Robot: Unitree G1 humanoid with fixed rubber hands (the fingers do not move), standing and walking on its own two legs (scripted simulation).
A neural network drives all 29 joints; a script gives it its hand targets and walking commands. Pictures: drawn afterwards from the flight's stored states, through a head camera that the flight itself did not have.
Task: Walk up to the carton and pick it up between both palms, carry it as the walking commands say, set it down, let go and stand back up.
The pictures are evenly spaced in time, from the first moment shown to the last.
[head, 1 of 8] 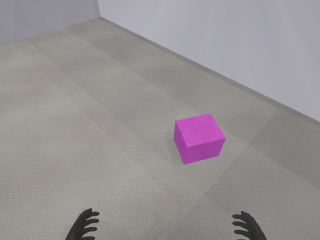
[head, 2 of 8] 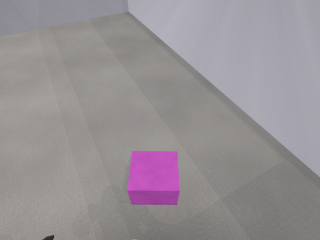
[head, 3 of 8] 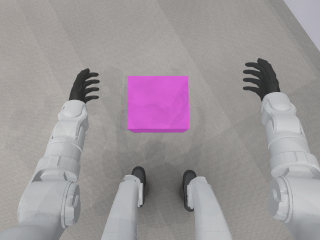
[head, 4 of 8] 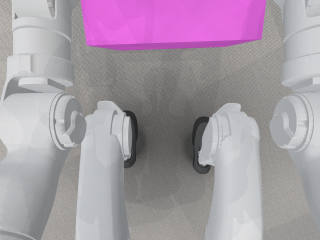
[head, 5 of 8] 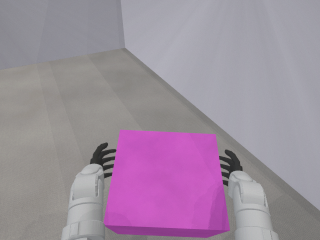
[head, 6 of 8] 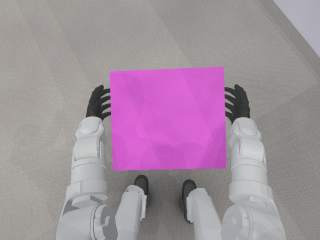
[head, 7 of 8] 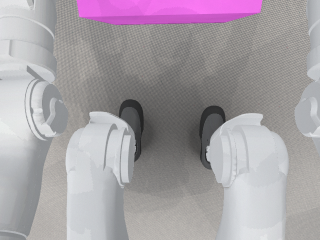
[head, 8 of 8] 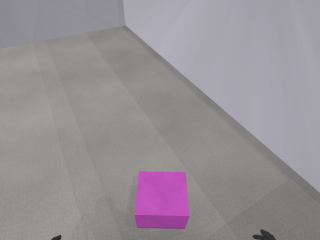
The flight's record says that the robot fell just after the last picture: no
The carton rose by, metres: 0.66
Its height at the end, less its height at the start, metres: +0.00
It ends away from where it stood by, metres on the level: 0.03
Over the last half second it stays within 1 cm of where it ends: yes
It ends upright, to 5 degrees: yes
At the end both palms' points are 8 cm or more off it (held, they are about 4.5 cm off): yes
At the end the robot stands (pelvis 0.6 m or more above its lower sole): yes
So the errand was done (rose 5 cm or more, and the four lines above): yes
